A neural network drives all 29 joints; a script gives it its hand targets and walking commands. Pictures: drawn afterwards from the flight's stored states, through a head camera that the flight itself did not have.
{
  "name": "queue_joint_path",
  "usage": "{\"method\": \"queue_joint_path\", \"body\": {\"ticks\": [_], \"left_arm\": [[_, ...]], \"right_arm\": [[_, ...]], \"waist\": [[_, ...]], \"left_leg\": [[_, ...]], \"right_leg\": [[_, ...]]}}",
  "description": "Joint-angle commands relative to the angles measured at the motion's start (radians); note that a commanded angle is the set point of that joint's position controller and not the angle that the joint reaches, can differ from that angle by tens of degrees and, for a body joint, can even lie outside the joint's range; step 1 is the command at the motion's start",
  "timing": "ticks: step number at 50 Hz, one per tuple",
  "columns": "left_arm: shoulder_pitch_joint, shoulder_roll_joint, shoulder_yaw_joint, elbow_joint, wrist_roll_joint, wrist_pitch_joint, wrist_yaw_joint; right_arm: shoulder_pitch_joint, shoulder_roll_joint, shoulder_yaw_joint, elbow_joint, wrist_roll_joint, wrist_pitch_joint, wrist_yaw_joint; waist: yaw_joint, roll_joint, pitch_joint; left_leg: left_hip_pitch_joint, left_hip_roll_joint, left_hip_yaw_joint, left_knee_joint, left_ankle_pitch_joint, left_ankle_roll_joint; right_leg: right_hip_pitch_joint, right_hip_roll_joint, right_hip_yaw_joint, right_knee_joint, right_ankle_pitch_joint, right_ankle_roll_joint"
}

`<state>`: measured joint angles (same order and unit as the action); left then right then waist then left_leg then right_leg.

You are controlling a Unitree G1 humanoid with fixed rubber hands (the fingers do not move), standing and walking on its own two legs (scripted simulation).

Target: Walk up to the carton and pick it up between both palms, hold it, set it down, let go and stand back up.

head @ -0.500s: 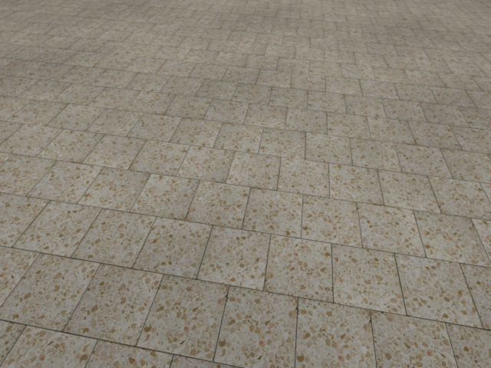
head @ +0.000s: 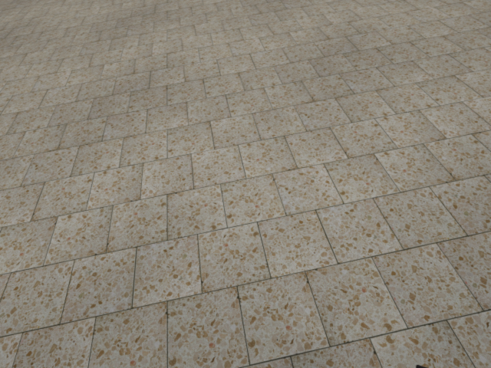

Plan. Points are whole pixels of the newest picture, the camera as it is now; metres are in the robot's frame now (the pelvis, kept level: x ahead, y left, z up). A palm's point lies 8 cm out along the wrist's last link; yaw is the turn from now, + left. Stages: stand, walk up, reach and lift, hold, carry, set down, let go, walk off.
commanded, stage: walk up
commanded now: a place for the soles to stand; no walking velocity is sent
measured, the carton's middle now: out of the picture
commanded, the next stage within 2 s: none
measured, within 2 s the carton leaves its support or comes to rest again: neither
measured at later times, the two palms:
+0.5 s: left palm (204, 315) +0.25 +0.12 -0.12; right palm out of the picture +0.01 -0.37 -0.09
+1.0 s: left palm (348, 268) +0.33 -0.16 -0.09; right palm out of the picture +0.08 -0.62 -0.11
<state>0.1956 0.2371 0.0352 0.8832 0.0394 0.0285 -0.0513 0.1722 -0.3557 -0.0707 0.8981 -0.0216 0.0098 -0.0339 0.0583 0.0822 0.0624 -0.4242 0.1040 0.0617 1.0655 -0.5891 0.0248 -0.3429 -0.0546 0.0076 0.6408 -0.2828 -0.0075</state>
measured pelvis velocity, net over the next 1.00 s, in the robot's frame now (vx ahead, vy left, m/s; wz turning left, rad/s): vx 0.16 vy -0.36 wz -0.81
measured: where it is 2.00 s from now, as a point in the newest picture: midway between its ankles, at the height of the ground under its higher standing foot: outside the picture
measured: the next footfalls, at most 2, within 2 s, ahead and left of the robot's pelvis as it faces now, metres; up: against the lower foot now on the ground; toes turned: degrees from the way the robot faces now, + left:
left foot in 0.22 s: +0.18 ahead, +0.02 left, +0.00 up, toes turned -5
right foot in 0.68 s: +0.15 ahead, -0.38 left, +0.00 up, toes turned -41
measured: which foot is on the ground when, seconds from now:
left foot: up 0.00-0.20, down 0.22-0.70, up 0.72-1.00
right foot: down 0.00-0.22, up 0.24-0.66, down 0.68-1.00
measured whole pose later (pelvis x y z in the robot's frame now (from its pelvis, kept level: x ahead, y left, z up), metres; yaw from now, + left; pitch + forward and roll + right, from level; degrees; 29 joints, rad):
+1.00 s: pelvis +0.16 -0.36 +0.02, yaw -46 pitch -1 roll +3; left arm 0.39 0.24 0.02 0.88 0.01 -0.01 -0.04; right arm 0.21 -0.27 -0.05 0.77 -0.04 -0.03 0.01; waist 0.09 0.04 0.07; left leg -0.60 0.06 0.06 1.01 -0.22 0.02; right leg -0.11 0.12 0.06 0.40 -0.25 -0.14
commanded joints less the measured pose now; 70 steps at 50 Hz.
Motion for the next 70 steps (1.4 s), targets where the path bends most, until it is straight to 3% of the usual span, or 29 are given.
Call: {"method": "queue_joint_path", "body": {"ticks": [1,5,9,10,11,12,13,15,18,22,25,29,33,34,35,36,37,38,43,47,51,54,59,61,62,63,64,67,70], "left_arm": [[-0.024,0.220,0.046,-0.064,0.020,-0.018,0.024],[-0.059,0.220,0.047,-0.106,0.015,-0.002,0.003],[-0.087,0.175,0.036,-0.107,-0.009,0.011,-0.023],[-0.062,0.139,0.030,-0.109,-0.010,0.006,-0.024],[0.011,0.102,0.033,-0.093,0.005,0.004,-0.017],[0.086,0.129,0.046,-0.056,0.032,0.020,-0.012],[0.155,0.158,0.047,-0.033,0.036,0.028,-0.018],[0.051,0.185,0.055,-0.051,0.039,0.039,-0.032],[0.060,0.169,0.062,-0.027,0.028,0.039,-0.064],[-0.060,0.116,0.033,-0.062,-0.003,0.028,-0.094],[-0.095,0.093,0.025,-0.075,-0.003,0.028,-0.098],[-0.139,0.112,0.022,-0.073,-0.003,0.006,-0.100],[0.042,0.161,0.035,-0.043,-0.001,-0.016,-0.074],[0.124,0.206,0.050,-0.011,-0.003,-0.026,-0.059],[0.220,0.303,0.078,0.023,-0.005,-0.036,-0.041],[0.214,0.402,0.089,0.002,-0.019,-0.039,-0.024],[0.166,0.409,0.077,-0.005,-0.023,-0.030,-0.003],[0.122,0.373,0.064,-0.020,-0.024,-0.026,0.010],[0.112,0.224,0.031,-0.067,-0.020,-0.058,0.026],[0.177,0.150,0.016,-0.086,-0.035,-0.063,0.018],[0.290,0.141,0.027,-0.070,-0.038,-0.061,0.024],[0.357,0.152,0.037,-0.064,-0.023,-0.053,0.038],[0.331,0.146,0.037,-0.127,-0.029,-0.067,0.038],[0.255,0.161,0.043,-0.188,-0.039,-0.079,0.040],[0.289,0.115,0.051,-0.211,-0.024,-0.075,0.038],[0.349,0.179,0.068,-0.194,0.013,-0.049,0.043],[0.389,0.173,0.075,-0.184,-0.009,-0.025,0.039],[0.154,0.193,0.092,-0.223,0.013,-0.009,0.013],[0.228,0.071,0.051,-0.216,-0.007,0.009,-0.047]], "right_arm": [[0.081,-0.050,0.011,-0.084,0.018,-0.052,0.005],[0.082,-0.024,0.031,-0.110,0.019,-0.045,-0.007],[0.201,-0.038,0.013,-0.103,0.013,-0.047,-0.020],[0.249,-0.083,-0.004,-0.102,-0.008,-0.050,-0.024],[0.268,-0.133,-0.024,-0.096,-0.031,-0.054,-0.045],[0.140,-0.134,-0.013,-0.131,-0.040,-0.049,-0.060],[0.063,-0.137,-0.014,-0.146,-0.038,-0.050,-0.067],[0.080,-0.047,0.007,-0.110,-0.040,-0.075,-0.058],[0.040,-0.026,0.005,-0.129,-0.041,-0.084,-0.044],[0.098,-0.052,-0.021,-0.106,-0.053,-0.079,-0.026],[0.144,-0.078,-0.037,-0.107,-0.066,-0.081,-0.020],[0.146,-0.118,-0.058,-0.118,-0.066,-0.082,-0.014],[0.067,-0.143,-0.072,-0.120,-0.070,-0.058,-0.002],[0.090,-0.118,-0.064,-0.118,-0.075,-0.046,0.011],[0.118,-0.047,-0.039,-0.126,-0.077,-0.038,0.029],[0.081,0.003,-0.012,-0.190,-0.060,-0.039,0.044],[0.050,-0.005,-0.011,-0.225,-0.018,-0.034,0.051],[0.080,-0.024,-0.005,-0.224,-0.007,-0.038,0.046],[0.163,-0.046,-0.013,-0.164,-0.025,-0.068,0.037],[0.099,0.000,-0.008,-0.170,-0.021,-0.056,0.038],[-0.029,0.019,0.008,-0.209,-0.002,-0.047,0.039],[-0.116,0.028,0.019,-0.242,-0.002,-0.056,0.031],[0.020,0.024,0.012,-0.225,-0.018,-0.070,0.011],[0.293,-0.054,-0.012,-0.179,-0.034,-0.077,-0.016],[0.350,-0.146,-0.045,-0.180,-0.047,-0.072,-0.038],[0.279,-0.141,-0.035,-0.200,-0.052,-0.062,-0.049],[0.134,-0.140,-0.042,-0.199,-0.045,-0.067,-0.063],[0.099,-0.024,0.000,-0.192,-0.035,-0.102,-0.058],[-0.022,-0.035,-0.003,-0.208,-0.052,-0.121,-0.028]], "waist": [[-0.020,-0.271,-0.117],[-0.020,-0.216,-0.072],[-0.097,-0.093,-0.077],[-0.129,0.045,-0.119],[-0.112,0.176,-0.212],[-0.033,0.057,-0.083],[0.014,0.005,-0.032],[-0.021,0.006,0.068],[-0.008,0.023,0.039],[-0.049,0.074,-0.007],[-0.070,0.150,0.009],[-0.082,0.086,0.028],[0.017,0.006,-0.036],[0.056,-0.132,-0.064],[0.091,-0.362,-0.091],[0.103,-0.456,-0.016],[0.087,-0.474,-0.014],[0.062,-0.449,-0.023],[-0.011,-0.282,-0.096],[-0.006,-0.095,-0.038],[0.039,-0.142,0.024],[0.056,-0.167,0.079],[-0.041,-0.135,-0.015],[-0.195,-0.091,-0.159],[-0.213,0.128,-0.272],[-0.152,-0.035,-0.240],[-0.110,0.062,-0.181],[-0.113,-0.115,-0.035],[-0.026,0.007,0.044]], "left_leg": [[-0.135,-0.042,-0.028,-0.103,0.169,-0.018],[0.048,-0.085,0.015,-0.295,0.246,0.012],[0.485,-0.127,0.038,-0.570,0.540,0.027],[0.601,0.011,-0.156,-0.668,0.401,0.053],[0.598,0.298,-0.417,-0.824,0.077,0.097],[0.409,0.441,-0.543,-0.949,-0.135,0.097],[0.342,0.443,-0.503,-0.957,-0.138,0.102],[0.260,0.375,-0.400,-0.930,-0.011,0.101],[0.247,0.270,-0.107,-0.896,0.142,0.095],[0.337,0.204,0.089,-0.866,0.232,0.136],[0.369,0.258,0.103,-0.877,0.159,0.152],[0.350,0.258,0.204,-0.834,0.168,0.156],[0.233,0.290,0.209,-0.650,-0.015,0.155],[0.158,0.218,0.224,-0.458,-0.047,0.132],[0.036,0.094,0.278,-0.142,-0.002,0.099],[-0.256,-0.077,0.203,0.035,-0.129,0.046],[-0.327,-0.043,0.040,0.114,-0.120,0.013],[-0.371,-0.021,0.003,0.124,-0.098,0.009],[-0.274,-0.003,-0.049,0.069,0.271,-0.008],[-0.230,-0.019,-0.026,-0.031,0.373,-0.008],[-0.219,-0.073,-0.004,-0.161,0.495,0.011],[-0.185,-0.105,-0.022,-0.288,0.491,0.014],[0.300,-0.198,-0.038,-0.526,0.550,0.077],[0.721,-0.018,-0.220,-0.554,0.568,0.157],[0.842,0.373,-0.607,-0.664,0.486,0.270],[0.767,0.453,-0.667,-0.703,0.343,0.278],[0.698,0.498,-0.724,-0.748,0.177,0.356],[0.345,0.328,-0.404,-0.781,0.335,0.275],[0.184,0.224,-0.056,-0.814,0.308,0.203]], "right_leg": [[0.241,-0.089,0.252,-0.224,0.433,-0.243],[0.022,-0.125,0.350,-0.292,0.240,-0.269],[-0.284,-0.001,0.308,-0.240,-0.182,-0.127],[-0.382,0.083,0.265,-0.098,-0.284,-0.070],[-0.340,0.139,0.115,0.215,-0.240,-0.005],[-0.346,0.080,0.132,0.390,-0.195,0.036],[-0.320,0.035,0.135,0.458,-0.139,0.050],[-0.376,-0.059,0.156,0.516,-0.051,0.042],[-0.328,-0.067,0.057,0.554,0.044,0.054],[-0.326,-0.092,-0.034,0.412,0.081,0.050],[-0.308,-0.131,-0.042,0.263,0.085,0.047],[-0.187,-0.117,-0.111,0.076,0.072,0.018],[0.077,-0.059,-0.168,0.011,-0.035,-0.024],[0.196,-0.030,-0.129,-0.038,-0.062,-0.044],[0.299,-0.063,0.057,-0.210,-0.206,-0.094],[0.341,-0.150,0.457,-0.428,-0.444,-0.162],[0.285,-0.223,0.646,-0.490,-0.467,-0.247],[0.310,-0.242,0.638,-0.476,-0.468,-0.291],[0.336,-0.133,0.392,-0.373,0.245,-0.228],[0.280,-0.101,0.329,-0.359,0.446,-0.170],[0.263,-0.048,0.348,-0.362,0.449,-0.078],[0.215,-0.031,0.395,-0.349,0.418,-0.070],[0.047,0.069,0.361,-0.113,0.682,0.028],[-0.216,0.100,0.313,0.205,0.546,0.118],[-0.323,0.188,0.239,0.613,-0.247,0.178],[-0.381,0.129,0.170,0.756,-0.327,0.171],[-0.404,0.078,0.212,0.917,-0.241,0.170],[-0.370,-0.043,0.178,0.884,-0.082,0.124],[-0.279,-0.076,0.103,0.698,0.005,0.070]]}}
